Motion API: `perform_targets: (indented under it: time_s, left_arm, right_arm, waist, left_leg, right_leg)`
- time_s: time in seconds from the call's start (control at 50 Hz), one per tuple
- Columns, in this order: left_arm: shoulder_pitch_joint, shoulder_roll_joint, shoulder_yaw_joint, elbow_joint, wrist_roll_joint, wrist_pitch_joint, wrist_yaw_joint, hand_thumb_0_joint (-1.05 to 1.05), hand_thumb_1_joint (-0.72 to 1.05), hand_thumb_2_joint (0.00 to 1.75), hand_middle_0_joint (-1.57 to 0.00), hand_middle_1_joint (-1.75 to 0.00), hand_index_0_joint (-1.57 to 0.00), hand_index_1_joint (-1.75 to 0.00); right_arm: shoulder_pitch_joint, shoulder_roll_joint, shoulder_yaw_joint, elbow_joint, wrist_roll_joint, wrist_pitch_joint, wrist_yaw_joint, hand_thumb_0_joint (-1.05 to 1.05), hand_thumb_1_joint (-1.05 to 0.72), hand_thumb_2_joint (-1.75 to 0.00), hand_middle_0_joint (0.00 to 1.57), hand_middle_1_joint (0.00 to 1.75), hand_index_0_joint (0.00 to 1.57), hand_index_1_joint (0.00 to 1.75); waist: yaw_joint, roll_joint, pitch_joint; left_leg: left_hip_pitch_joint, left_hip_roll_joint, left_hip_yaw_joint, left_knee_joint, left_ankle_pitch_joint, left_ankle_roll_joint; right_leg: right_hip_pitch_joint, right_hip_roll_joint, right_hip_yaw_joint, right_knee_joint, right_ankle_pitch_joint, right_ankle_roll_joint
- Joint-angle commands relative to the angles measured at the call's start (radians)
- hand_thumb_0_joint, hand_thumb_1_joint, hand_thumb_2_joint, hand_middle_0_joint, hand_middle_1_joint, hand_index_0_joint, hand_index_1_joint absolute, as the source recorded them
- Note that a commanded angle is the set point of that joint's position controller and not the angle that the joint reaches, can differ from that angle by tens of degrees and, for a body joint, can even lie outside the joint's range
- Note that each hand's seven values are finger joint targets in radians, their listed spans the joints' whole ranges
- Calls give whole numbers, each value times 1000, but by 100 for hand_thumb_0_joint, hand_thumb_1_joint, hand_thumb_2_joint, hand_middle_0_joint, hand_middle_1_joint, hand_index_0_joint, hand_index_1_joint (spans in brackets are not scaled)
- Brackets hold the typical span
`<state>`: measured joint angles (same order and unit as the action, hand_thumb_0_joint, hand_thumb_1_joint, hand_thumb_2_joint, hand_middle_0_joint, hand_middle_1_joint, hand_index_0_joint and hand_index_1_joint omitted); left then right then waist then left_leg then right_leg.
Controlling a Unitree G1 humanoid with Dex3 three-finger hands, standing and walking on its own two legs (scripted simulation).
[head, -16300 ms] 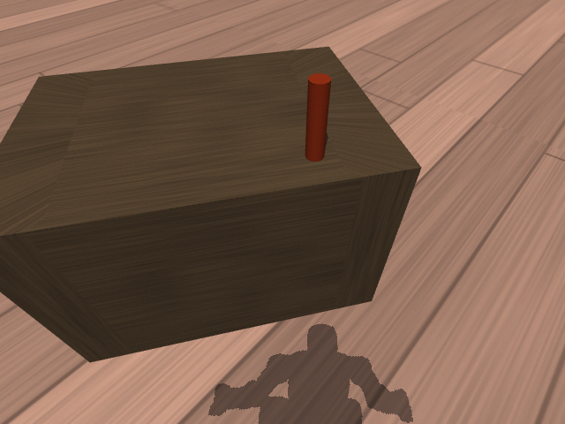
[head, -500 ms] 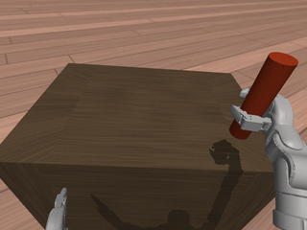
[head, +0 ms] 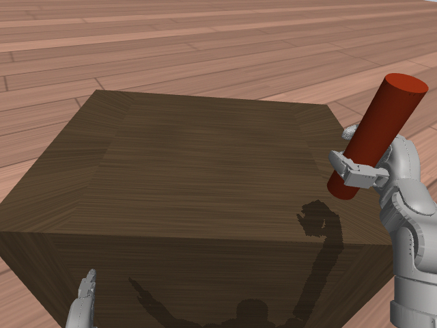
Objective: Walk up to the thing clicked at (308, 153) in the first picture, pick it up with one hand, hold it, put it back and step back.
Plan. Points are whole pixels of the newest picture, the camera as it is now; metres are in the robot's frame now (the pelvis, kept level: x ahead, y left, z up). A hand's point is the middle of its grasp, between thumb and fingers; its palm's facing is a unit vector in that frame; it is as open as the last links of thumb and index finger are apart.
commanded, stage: hold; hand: right
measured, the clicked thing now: (367, 145) +0.33 -0.19 +0.26
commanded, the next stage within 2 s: crouch in 1.64 s
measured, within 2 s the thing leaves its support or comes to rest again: neither
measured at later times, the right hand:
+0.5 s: hand (353, 162) +0.32 -0.18 +0.23, palm faces +0.19 +0.98 -0.02, open 6.9 cm
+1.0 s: hand (357, 170) +0.31 -0.18 +0.22, palm faces +0.19 +0.98 -0.02, open 6.9 cm
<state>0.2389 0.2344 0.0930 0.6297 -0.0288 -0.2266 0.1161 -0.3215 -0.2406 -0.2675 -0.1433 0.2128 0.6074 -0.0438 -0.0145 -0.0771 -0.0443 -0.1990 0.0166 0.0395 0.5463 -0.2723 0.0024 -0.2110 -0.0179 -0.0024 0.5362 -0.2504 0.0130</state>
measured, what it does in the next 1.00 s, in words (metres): stands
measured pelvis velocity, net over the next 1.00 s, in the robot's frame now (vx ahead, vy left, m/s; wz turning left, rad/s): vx -0.01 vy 0.00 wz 0.00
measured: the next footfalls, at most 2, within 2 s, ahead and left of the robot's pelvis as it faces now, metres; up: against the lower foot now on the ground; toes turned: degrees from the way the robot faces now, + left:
none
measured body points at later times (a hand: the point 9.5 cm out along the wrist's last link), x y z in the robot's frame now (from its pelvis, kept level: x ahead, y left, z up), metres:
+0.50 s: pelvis -0.01 +0.00 +0.00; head -0.06 +0.03 +0.45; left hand +0.17 +0.26 -0.06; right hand +0.31 -0.23 +0.23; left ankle +0.02 +0.11 -0.73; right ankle +0.03 -0.13 -0.73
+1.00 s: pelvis -0.01 +0.00 +0.00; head -0.07 +0.02 +0.44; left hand +0.16 +0.26 -0.06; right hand +0.30 -0.23 +0.22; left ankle +0.02 +0.11 -0.73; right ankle +0.03 -0.13 -0.73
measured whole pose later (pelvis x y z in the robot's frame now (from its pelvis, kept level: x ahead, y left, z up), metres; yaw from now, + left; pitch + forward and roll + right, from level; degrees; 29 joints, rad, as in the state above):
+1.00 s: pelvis -0.01 +0.00 +0.00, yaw +0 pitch -5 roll +0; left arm 0.23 0.23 0.09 0.63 -0.03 -0.26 0.12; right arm -0.30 -0.24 -0.26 -0.14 0.21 0.61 -0.04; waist 0.00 -0.07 -0.04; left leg -0.20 0.02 0.04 0.55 -0.25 0.00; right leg -0.22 -0.02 0.00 0.55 -0.24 0.01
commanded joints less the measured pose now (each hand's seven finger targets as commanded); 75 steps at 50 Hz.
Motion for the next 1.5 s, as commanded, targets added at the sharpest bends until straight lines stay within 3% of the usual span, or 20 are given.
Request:
perform_targets:
  time_s: [0.0,0.06,0.16,0.22,0.54,0.58,0.6,0.64,0.66,0.7,0.74,0.78,0.84,0.9,0.98,1.12,1.26,1.3,1.34,1.48]
  left_arm:
    - [-200,164,63,-234,7,-67,11,0,-56,5,-5,-6,-5,-6]
    - [-143,111,30,-173,3,-67,6,0,-56,5,-5,-6,-5,-6]
    - [-134,124,53,-161,4,-70,6,0,-56,6,-5,-6,-5,-6]
    - [-146,117,34,-162,3,-71,4,0,-56,6,-5,-6,-5,-6]
    - [-145,130,49,-156,7,-72,6,0,-56,5,-5,-5,-5,-6]
    - [-219,140,41,-269,3,-83,6,0,-56,6,-5,-5,-5,-6]
    - [-108,116,47,-131,5,-70,6,0,-56,6,-5,-5,-5,-6]
    - [-212,133,33,-302,4,-87,7,0,-56,6,-5,-6,-5,-6]
    - [-133,115,41,-161,4,-71,6,0,-56,6,-5,-5,-5,-6]
    - [-130,93,12,-161,5,-71,5,0,-56,6,-5,-6,-5,-6]
    - [-185,142,58,-199,5,-85,9,0,-57,6,-5,-5,-5,-6]
    - [-123,102,28,-132,7,-73,6,0,-56,6,-5,-6,-5,-6]
    - [-162,157,70,-185,6,-87,9,0,-55,5,-5,-6,-5,-6]
    - [-129,64,-1,-109,3,-86,-1,0,-56,5,-5,-6,-5,-6]
    - [-179,139,52,-198,9,-99,5,0,-56,5,-5,-5,-5,-6]
    - [-172,108,16,-207,7,-100,3,0,-56,6,-5,-5,-5,-6]
    - [-183,126,39,-180,12,-105,15,0,-56,6,-5,-5,-5,-6]
    - [-130,85,5,-132,12,-96,10,0,-57,6,-5,-5,-5,-6]
    - [-193,137,44,-212,12,-106,14,0,-56,6,-5,-5,-5,-6]
    - [-195,119,31,-216,7,-110,8,0,-56,6,-5,-5,-5,-6]
  right_arm:
    - [-513,-261,-124,-303,5,-111,-9,0,-58,-132,136,142,138,142]
    - [-516,-188,-70,-305,17,-105,3,0,-52,-130,133,140,135,140]
    - [-516,-232,-110,-312,12,-102,5,0,-54,-131,134,141,136,141]
    - [-523,-196,-71,-289,12,-94,7,0,-53,-131,134,141,136,141]
    - [-500,-230,-99,-295,3,-111,-6,0,-49,-132,134,142,136,142]
    - [-518,-225,-93,-342,7,-116,-6,0,-50,-131,133,141,136,141]
    - [-481,-230,-108,-276,8,-114,-5,0,-49,-129,132,140,135,140]
    - [-507,-204,-84,-351,12,-117,-2,0,-50,-130,134,141,136,141]
    - [-477,-214,-93,-319,10,-113,-5,0,-51,-131,134,142,137,142]
    - [-474,-190,-71,-303,10,-112,-1,0,-50,-130,133,141,135,141]
    - [-497,-220,-87,-313,3,-110,-3,0,-49,-132,134,143,137,143]
    - [-484,-184,-58,-281,2,-110,1,0,-52,-131,134,141,136,141]
    - [-507,-230,-95,-302,5,-114,-3,0,-50,-131,133,141,136,141]
    - [-468,-196,-79,-260,10,-116,1,0,-52,-130,134,141,136,141]
    - [-538,-238,-97,-328,5,-125,-9,0,-50,-131,135,143,137,143]
    - [-480,-200,-82,-307,6,-114,-6,0,-49,-132,135,143,137,143]
    - [-485,-199,-82,-271,3,-100,-5,0,-50,-133,136,144,138,144]
    - [-492,-221,-102,-250,2,-100,-5,0,-51,-132,136,144,138,144]
    - [-510,-222,-95,-270,1,-102,-1,0,-49,-132,135,143,138,143]
    - [-546,-212,-79,-310,3,-112,-6,0,-49,-131,136,143,138,143]
  waist:
    - [4,79,-246]
    - [8,47,-203]
    - [6,52,-238]
    - [10,50,-194]
    - [8,22,-211]
    - [9,52,-246]
    - [5,42,-187]
    - [13,69,-258]
    - [4,28,-206]
    - [7,53,-170]
    - [13,34,-206]
    - [27,42,-156]
    - [27,46,-203]
    - [4,30,-123]
    - [16,35,-210]
    - [5,35,-210]
    - [17,74,-185]
    - [8,52,-184]
    - [15,64,-194]
    - [18,23,-183]
  left_leg:
    - [9,-9,20,-112,126,-19]
    - [-18,-10,20,-107,134,-15]
    - [0,-7,20,-102,162,-17]
    - [-20,-9,20,-103,152,-16]
    - [-16,-14,24,-101,116,-10]
    - [8,-15,26,-101,122,-13]
    - [-19,-16,27,-100,112,-13]
    - [13,-12,21,-106,134,-16]
    - [-14,-12,21,-104,123,-12]
    - [-25,-13,21,-112,109,-15]
    - [-18,-13,19,-109,106,-16]
    - [-44,-12,18,-120,66,-15]
    - [-25,-14,20,-114,91,-16]
    - [-45,-15,22,-120,29,-16]
    - [-19,-15,22,-116,39,-16]
    - [-13,-19,26,-105,80,-9]
    - [-24,-16,19,-118,72,-20]
    - [-21,-11,13,-117,87,-20]
    - [-22,-13,12,-120,69,-21]
    - [-32,-13,14,-122,34,-16]
  right_leg:
    - [90,30,-12,-70,85,-31]
    - [91,27,-13,-74,91,-28]
    - [99,31,-13,-62,117,-31]
    - [87,28,-12,-71,109,-29]
    - [79,25,-9,-79,70,-25]
    - [84,23,-7,-74,80,-25]
    - [70,22,-9,-75,69,-27]
    - [105,24,-12,-70,88,-29]
    - [82,26,-14,-71,83,-27]
    - [74,25,-11,-75,65,-30]
    - [85,25,-11,-78,56,-28]
    - [69,26,-11,-85,16,-32]
    - [85,23,-9,-81,38,-29]
    - [36,24,-10,-91,-21,-29]
    - [65,22,-8,-87,-13,-28]
    - [76,16,-2,-85,40,-20]
    - [62,24,-12,-77,24,-31]
    - [60,29,-17,-70,41,-32]
    - [69,26,-15,-79,24,-30]
    - [63,23,-14,-91,-15,-27]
